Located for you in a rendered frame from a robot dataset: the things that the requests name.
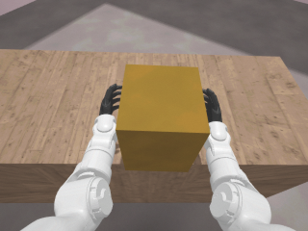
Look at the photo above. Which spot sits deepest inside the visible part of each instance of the right robot forearm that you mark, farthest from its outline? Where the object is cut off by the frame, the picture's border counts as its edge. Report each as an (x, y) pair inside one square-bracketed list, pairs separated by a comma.
[(221, 161)]

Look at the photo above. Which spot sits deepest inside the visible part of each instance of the pedestal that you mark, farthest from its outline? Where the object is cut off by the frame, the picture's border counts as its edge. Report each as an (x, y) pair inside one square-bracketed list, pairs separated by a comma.
[(50, 99)]

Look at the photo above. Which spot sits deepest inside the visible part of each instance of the left robot hand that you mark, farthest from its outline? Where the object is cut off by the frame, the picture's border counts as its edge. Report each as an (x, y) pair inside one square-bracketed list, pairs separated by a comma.
[(107, 103)]

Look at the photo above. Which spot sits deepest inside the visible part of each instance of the right robot upper arm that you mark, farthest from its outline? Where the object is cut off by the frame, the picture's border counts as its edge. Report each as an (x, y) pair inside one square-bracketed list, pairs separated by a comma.
[(237, 208)]

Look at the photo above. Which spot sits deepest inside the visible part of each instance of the left robot upper arm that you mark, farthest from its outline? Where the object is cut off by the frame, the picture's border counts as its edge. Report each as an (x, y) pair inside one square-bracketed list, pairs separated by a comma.
[(79, 206)]

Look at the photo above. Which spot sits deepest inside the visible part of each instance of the left robot forearm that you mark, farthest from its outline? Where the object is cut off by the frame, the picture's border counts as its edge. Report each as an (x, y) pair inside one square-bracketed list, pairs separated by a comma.
[(99, 155)]

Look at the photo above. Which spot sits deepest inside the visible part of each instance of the carton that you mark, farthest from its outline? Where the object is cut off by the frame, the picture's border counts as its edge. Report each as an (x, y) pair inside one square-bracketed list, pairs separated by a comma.
[(162, 121)]

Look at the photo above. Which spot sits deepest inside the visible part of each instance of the right robot hand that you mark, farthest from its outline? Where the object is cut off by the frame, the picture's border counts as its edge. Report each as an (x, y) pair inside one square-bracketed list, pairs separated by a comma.
[(212, 106)]

